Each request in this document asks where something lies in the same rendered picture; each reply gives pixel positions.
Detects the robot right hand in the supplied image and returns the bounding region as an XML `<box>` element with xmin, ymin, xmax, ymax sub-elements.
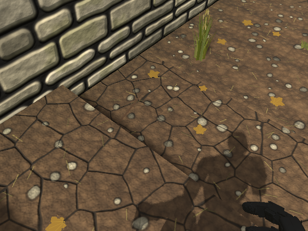
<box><xmin>242</xmin><ymin>201</ymin><xmax>305</xmax><ymax>231</ymax></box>

